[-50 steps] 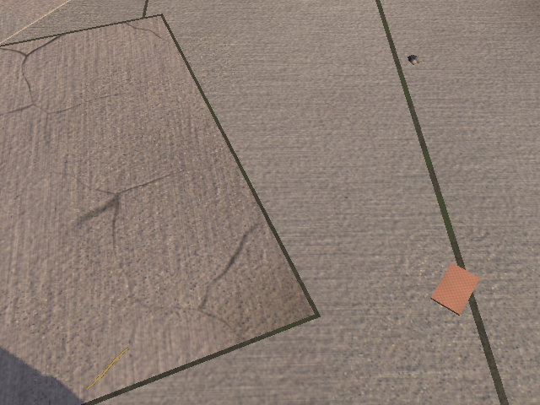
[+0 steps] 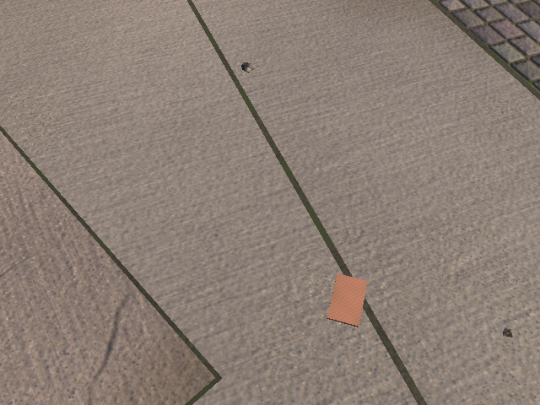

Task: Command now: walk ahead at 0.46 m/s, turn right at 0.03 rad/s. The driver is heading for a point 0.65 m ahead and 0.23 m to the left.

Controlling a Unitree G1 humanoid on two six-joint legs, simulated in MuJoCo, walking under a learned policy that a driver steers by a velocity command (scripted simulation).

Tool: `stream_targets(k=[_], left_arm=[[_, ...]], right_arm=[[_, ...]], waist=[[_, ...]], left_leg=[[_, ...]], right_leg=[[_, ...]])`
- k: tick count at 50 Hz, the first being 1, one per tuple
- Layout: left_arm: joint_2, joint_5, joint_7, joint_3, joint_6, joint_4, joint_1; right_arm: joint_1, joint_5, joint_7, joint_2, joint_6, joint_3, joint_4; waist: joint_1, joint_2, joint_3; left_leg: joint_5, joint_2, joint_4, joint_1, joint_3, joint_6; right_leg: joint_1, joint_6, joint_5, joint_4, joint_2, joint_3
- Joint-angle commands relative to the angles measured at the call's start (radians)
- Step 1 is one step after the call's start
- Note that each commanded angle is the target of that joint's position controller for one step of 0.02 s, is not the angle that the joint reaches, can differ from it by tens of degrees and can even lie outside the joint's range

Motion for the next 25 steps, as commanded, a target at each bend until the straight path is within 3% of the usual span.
stream_targets(k=[1,2,3,4,5,6,7,8,10,14,20,25], left_arm=[[0.08,-0.003,0.016,0.019,-0.023,-0.067,-0.033],[0.099,-0.002,0.026,0.03,-0.029,-0.028,0.081],[0.127,0.006,0.038,0.044,-0.04,0.027,0.244],[0.203,0.029,0.053,0.064,-0.047,0.054,0.414],[0.283,0.03,0.055,0.081,-0.042,0.06,0.424],[0.212,-0.006,0.05,0.071,-0.037,0.056,0.354],[0.151,-0.011,0.048,0.054,-0.041,0.047,0.252],[0.104,-0.008,0.044,0.042,-0.052,0.048,0.208],[0.062,-0.011,0.051,0.029,-0.07,0.067,0.193],[0.07,-0.022,0.053,0.031,-0.101,0.108,0.254],[0.054,-0.021,0.062,0.022,-0.099,0.152,0.324],[0.078,-0.019,0.083,0.022,-0.087,0.2,0.403]], right_arm=[[-0.003,0.0,-0.01,-0.184,-0.009,-0.037,-0.022],[-0.011,0.001,-0.01,-0.192,-0.005,-0.039,-0.016],[-0.019,0.006,-0.01,-0.188,-0.002,-0.035,-0.016],[-0.014,0.008,-0.008,-0.142,-0.003,-0.02,-0.048],[0.099,0.031,-0.003,-0.031,0.001,-0.001,-0.064],[0.011,0.006,-0.012,-0.159,0.009,-0.032,-0.05],[-0.052,0.011,-0.004,-0.153,0.004,-0.036,-0.068],[-0.072,0.014,0.001,-0.125,0.002,-0.029,-0.064],[-0.05,-0.008,0.014,-0.101,0.026,-0.028,-0.041],[-0.122,-0.012,0.034,-0.074,0.055,-0.031,-0.058],[-0.349,-0.009,0.049,-0.048,0.05,-0.016,-0.136],[-0.485,-0.015,0.056,-0.039,0.046,0.001,-0.195]], waist=[[0.066,0.15,0.039],[0.119,0.138,-0.026],[0.189,0.109,-0.121],[0.244,0.001,-0.253],[0.171,-0.241,-0.349],[0.171,-0.062,-0.236],[0.127,-0.031,-0.1],[0.104,-0.008,-0.042],[0.062,-0.042,-0.008],[0.049,-0.032,0.025],[0.082,-0.016,0.069],[0.114,-0.018,0.075]], left_leg=[[0.812,0.261,0.105,-0.085,-0.081,0.114],[0.943,0.245,0.244,-0.086,-0.057,0.099],[0.903,0.206,0.441,-0.171,-0.018,0.079],[0.546,0.157,0.741,-0.364,0.016,0.065],[-0.193,-0.026,1.06,-0.676,0.022,0.034],[-0.139,0.024,1.12,-0.743,-0.085,0.056],[-0.036,0.067,1.089,-0.741,-0.086,0.064],[0.022,0.1,1.039,-0.703,-0.077,0.063],[0.055,0.126,0.981,-0.631,-0.067,0.045],[0.138,0.131,0.955,-0.715,-0.048,0.027],[0.339,0.115,0.707,-0.805,0.029,0.006],[0.323,0.069,0.482,-0.752,0.14,0.051]], right_leg=[[0.151,-0.052,-0.041,-0.076,0.063,-0.039],[0.292,-0.075,-0.045,-0.119,0.094,-0.047],[0.516,-0.103,-0.021,-0.158,0.084,-0.03],[0.761,-0.148,-0.235,-0.193,-0.153,0.229],[0.926,-0.258,-0.336,-0.335,-0.416,0.734],[0.8,-0.231,-0.365,-0.379,-0.366,0.721],[0.652,-0.203,-0.288,-0.396,-0.326,0.536],[0.546,-0.176,-0.154,-0.432,-0.279,0.413],[0.443,-0.127,-0.025,-0.473,-0.208,0.248],[0.444,-0.11,0.128,-0.519,-0.189,0.103],[0.495,-0.074,0.353,-0.509,-0.147,-0.069],[0.639,-0.061,0.596,-0.443,-0.184,-0.138]])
